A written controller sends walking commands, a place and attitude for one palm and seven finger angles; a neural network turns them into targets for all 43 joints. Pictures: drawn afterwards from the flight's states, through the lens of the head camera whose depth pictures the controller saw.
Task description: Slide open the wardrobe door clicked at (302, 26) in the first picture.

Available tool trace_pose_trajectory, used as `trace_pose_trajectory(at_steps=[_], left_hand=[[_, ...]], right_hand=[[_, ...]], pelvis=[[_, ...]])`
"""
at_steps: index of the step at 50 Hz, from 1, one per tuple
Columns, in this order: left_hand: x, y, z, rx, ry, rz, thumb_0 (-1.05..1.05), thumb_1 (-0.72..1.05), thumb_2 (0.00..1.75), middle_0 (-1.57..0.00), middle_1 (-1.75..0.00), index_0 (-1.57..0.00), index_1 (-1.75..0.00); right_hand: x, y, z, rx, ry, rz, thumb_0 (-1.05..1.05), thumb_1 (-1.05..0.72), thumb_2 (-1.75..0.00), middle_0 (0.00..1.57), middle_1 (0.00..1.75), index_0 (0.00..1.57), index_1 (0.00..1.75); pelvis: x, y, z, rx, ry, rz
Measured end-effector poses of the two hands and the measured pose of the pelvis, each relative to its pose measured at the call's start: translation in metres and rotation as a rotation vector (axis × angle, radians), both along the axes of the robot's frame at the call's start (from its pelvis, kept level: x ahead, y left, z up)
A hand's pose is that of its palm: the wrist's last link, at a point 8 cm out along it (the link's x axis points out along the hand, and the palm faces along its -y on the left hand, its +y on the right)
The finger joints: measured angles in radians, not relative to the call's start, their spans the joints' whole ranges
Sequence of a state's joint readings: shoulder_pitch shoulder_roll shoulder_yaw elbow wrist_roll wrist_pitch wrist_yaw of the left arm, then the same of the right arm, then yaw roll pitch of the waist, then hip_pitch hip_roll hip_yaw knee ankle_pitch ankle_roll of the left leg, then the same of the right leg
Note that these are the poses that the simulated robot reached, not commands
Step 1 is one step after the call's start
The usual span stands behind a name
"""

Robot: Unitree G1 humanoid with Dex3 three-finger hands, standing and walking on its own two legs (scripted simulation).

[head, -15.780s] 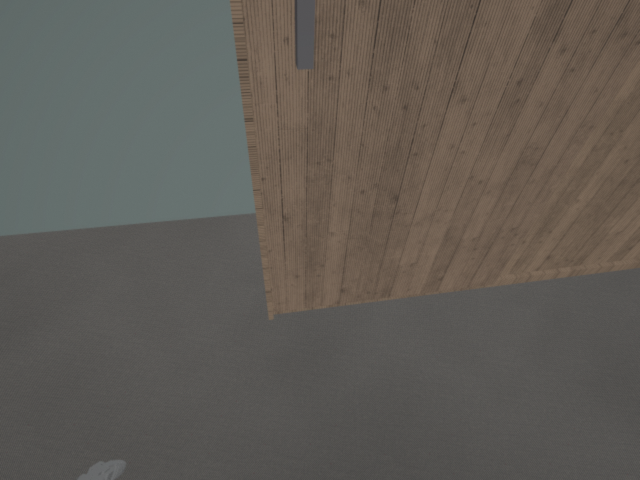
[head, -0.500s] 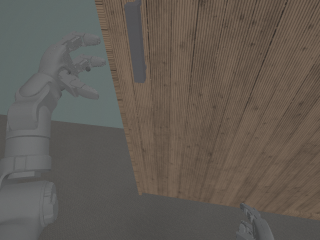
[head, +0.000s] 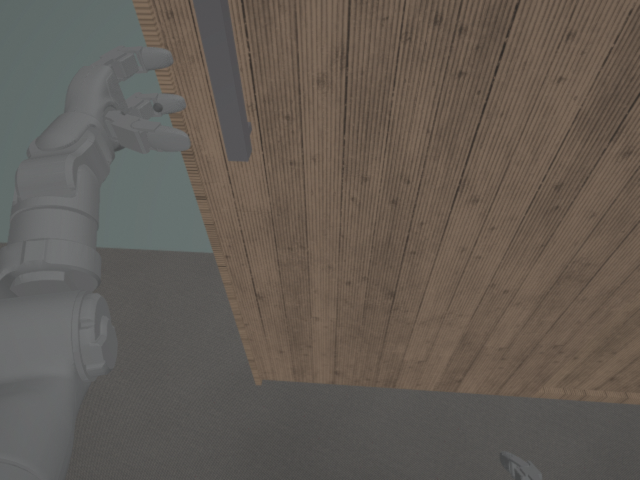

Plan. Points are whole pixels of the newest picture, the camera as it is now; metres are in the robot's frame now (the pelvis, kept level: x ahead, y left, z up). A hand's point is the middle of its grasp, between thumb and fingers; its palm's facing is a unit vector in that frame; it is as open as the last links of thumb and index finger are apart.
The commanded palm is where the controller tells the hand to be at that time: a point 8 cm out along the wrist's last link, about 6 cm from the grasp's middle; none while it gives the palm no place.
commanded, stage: move the hooked fingers beside the handle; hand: left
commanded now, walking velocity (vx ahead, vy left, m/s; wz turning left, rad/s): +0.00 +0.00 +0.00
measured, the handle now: (232, 78) +0.52 +0.12 +0.27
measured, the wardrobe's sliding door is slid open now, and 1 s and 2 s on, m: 0.00 0.00 0.00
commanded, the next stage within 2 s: none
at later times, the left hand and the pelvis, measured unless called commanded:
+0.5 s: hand (160, 94) +0.46 +0.19 +0.27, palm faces -0.04 -1.00 +0.01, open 14.0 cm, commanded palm +0.44 +0.24 +0.26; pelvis +0.02 +0.00 +0.00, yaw -1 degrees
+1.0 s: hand (162, 116) +0.45 +0.19 +0.25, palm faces +0.03 -1.00 -0.02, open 14.0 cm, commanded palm +0.43 +0.23 +0.26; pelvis +0.00 +0.00 +0.00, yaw +0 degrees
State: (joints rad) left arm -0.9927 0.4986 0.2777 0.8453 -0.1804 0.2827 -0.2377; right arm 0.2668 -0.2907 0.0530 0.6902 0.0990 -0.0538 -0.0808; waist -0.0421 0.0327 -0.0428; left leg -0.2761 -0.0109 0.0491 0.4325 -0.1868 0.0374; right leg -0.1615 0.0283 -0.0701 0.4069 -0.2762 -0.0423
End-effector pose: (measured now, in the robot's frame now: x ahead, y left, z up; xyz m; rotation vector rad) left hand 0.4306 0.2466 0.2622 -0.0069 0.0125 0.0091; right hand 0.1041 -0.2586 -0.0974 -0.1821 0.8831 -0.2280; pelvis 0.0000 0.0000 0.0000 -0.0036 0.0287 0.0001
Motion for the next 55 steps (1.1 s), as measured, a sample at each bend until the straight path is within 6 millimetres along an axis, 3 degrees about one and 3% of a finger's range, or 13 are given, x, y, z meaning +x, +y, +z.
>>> trace_pose_trajectory(at_steps=[8, 17, 26, 34, 42, 49, 55], left_hand=[[0.013, -0.004, 0.008, -0.002, -0.083, -0.021, -0.01, -0.5, 0.3, -0.3, -1.2, -0.3, -1.2], [0.018, 0.006, -0.014, 0.027, -0.005, -0.003, -0.01, -0.5, 0.3, -0.3, -1.2, -0.3, -1.2], [0.012, -0.003, 0.008, -0.004, -0.108, -0.045, -0.01, -0.5, 0.3, -0.3, -1.2, -0.3, -1.2], [0.003, 0.0, -0.013, 0.034, -0.009, -0.008, -0.01, -0.5, 0.3, -0.3, -1.2, -0.3, -1.2], [-0.007, -0.014, 0.015, -0.001, -0.132, -0.045, -0.01, -0.51, 0.3, -0.3, -1.2, -0.3, -1.2], [-0.003, -0.004, -0.005, 0.017, 0.024, 0.015, -0.01, -0.5, 0.3, -0.3, -1.2, -0.3, -1.2], [-0.009, -0.014, 0.004, 0.021, -0.113, -0.026, -0.01, -0.5, 0.3, -0.3, -1.2, -0.3, -1.2]], right_hand=[[-0.024, -0.005, -0.005, -0.002, 0.055, -0.039, 0.01, -0.9, -0.89, 0.2, 0.3, 0.2, 0.3], [-0.03, -0.007, -0.008, -0.004, 0.088, -0.056, 0.01, -0.9, -0.89, 0.2, 0.3, 0.2, 0.3], [-0.002, 0.0, -0.002, 0.007, 0.02, -0.02, 0.01, -0.9, -0.89, 0.2, 0.3, 0.2, 0.3], [0.024, 0.009, 0.002, 0.026, -0.034, 0.02, 0.01, -0.9, -0.89, 0.2, 0.3, 0.2, 0.3], [0.033, 0.016, 0.006, 0.027, -0.056, 0.053, 0.01, -0.9, -0.89, 0.2, 0.3, 0.2, 0.3], [0.017, 0.011, 0.001, 0.032, -0.026, 0.027, 0.01, -0.9, -0.89, 0.2, 0.3, 0.2, 0.3], [-0.006, 0.005, -0.004, 0.011, 0.026, 0.014, 0.01, -0.9, -0.89, 0.2, 0.3, 0.2, 0.3]], pelvis=[[0.006, 0.0, 0.0, 0.003, 0.011, -0.016], [0.01, 0.002, 0.0, 0.001, 0.023, -0.02], [0.015, 0.003, -0.001, 0.003, 0.016, -0.021], [0.011, 0.005, -0.001, 0.002, 0.011, -0.009], [0.008, 0.002, -0.001, 0.003, -0.01, -0.002], [0.001, 0.001, -0.001, 0.0, 0.001, 0.0], [-0.001, 0.0, 0.0, 0.001, -0.012, 0.0]])
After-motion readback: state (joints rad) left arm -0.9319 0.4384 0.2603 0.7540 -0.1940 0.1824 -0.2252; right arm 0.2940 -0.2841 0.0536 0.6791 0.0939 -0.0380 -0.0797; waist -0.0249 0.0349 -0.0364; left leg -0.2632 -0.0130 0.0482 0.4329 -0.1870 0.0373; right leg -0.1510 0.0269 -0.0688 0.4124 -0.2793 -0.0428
